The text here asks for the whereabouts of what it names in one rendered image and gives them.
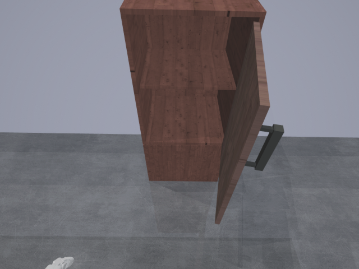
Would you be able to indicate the handle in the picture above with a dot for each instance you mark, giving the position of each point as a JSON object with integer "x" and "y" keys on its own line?
{"x": 275, "y": 133}

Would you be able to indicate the robot left hand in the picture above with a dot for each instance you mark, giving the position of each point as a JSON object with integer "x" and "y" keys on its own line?
{"x": 61, "y": 263}

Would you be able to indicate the cupboard door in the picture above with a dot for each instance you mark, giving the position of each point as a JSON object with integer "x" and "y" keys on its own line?
{"x": 249, "y": 109}

